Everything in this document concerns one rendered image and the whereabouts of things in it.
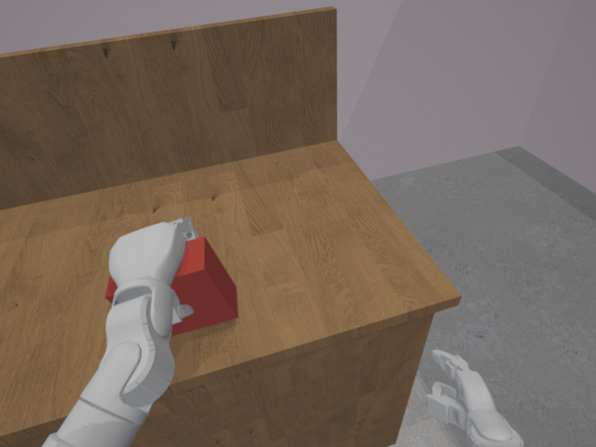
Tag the right robot hand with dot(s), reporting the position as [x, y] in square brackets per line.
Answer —
[452, 405]

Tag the table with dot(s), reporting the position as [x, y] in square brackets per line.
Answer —
[233, 124]

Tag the left robot forearm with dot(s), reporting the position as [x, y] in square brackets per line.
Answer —
[136, 370]

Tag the sponge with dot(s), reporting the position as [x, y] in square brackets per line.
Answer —
[201, 282]

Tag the right robot forearm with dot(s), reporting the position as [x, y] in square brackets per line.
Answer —
[488, 428]

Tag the left robot hand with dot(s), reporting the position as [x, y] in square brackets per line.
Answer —
[153, 252]

